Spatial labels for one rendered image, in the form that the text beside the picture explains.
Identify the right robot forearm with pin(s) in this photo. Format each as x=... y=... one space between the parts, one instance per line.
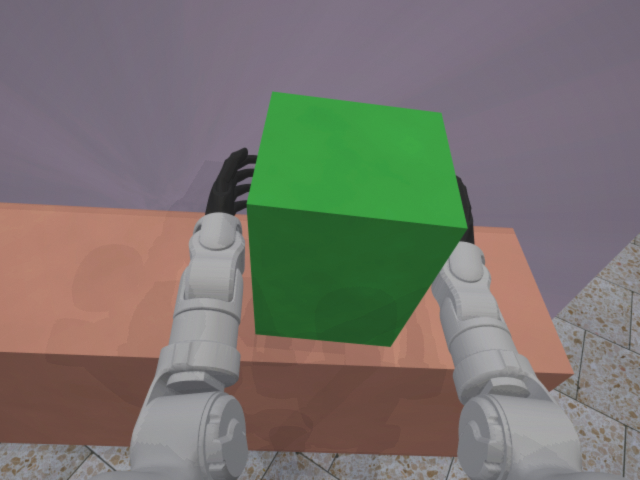
x=478 y=339

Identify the pedestal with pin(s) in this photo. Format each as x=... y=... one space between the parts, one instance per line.
x=87 y=297

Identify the carton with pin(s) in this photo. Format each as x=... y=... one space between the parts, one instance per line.
x=353 y=210

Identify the robot left hand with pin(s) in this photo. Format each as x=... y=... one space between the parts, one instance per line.
x=224 y=190

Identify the left robot upper arm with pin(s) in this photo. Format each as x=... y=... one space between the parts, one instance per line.
x=200 y=436

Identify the left robot forearm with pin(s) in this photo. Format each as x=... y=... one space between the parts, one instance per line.
x=201 y=355

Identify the right robot upper arm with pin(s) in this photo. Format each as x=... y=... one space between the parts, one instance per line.
x=514 y=438

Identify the robot right hand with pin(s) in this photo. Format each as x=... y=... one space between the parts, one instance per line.
x=469 y=234

